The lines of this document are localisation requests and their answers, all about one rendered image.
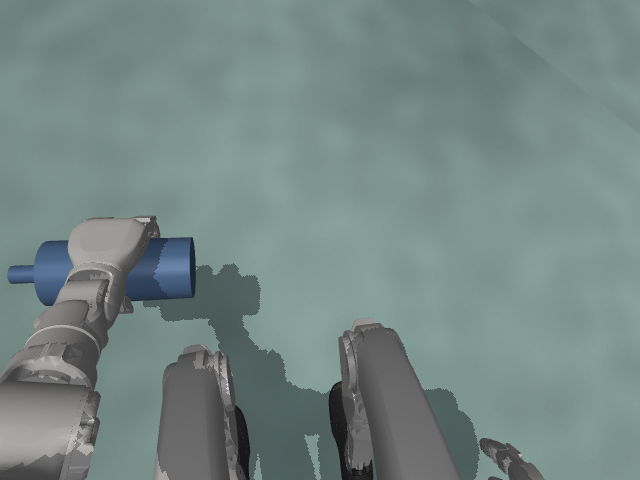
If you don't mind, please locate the right robot hand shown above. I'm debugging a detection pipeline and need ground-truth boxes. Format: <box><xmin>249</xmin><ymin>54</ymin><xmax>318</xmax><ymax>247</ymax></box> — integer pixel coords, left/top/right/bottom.
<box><xmin>479</xmin><ymin>438</ymin><xmax>544</xmax><ymax>480</ymax></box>

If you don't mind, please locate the left robot foot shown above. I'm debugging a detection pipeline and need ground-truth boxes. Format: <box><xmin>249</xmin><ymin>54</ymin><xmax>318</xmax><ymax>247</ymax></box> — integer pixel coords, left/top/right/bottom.
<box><xmin>234</xmin><ymin>405</ymin><xmax>250</xmax><ymax>480</ymax></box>

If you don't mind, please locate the left robot arm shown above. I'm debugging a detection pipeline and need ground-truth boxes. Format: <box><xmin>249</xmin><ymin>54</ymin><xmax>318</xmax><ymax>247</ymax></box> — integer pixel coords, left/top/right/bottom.
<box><xmin>0</xmin><ymin>263</ymin><xmax>126</xmax><ymax>480</ymax></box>

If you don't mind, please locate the bottle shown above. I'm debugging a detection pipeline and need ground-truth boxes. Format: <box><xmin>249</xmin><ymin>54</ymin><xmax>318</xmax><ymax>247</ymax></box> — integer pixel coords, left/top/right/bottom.
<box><xmin>7</xmin><ymin>237</ymin><xmax>196</xmax><ymax>306</ymax></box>

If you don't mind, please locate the right robot foot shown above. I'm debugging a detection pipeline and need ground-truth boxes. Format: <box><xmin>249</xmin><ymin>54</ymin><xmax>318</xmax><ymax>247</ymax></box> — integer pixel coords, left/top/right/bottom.
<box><xmin>329</xmin><ymin>381</ymin><xmax>373</xmax><ymax>480</ymax></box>

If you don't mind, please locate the left robot hand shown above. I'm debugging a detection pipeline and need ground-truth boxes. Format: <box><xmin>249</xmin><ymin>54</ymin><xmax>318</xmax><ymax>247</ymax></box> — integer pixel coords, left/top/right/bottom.
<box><xmin>68</xmin><ymin>215</ymin><xmax>160</xmax><ymax>314</ymax></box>

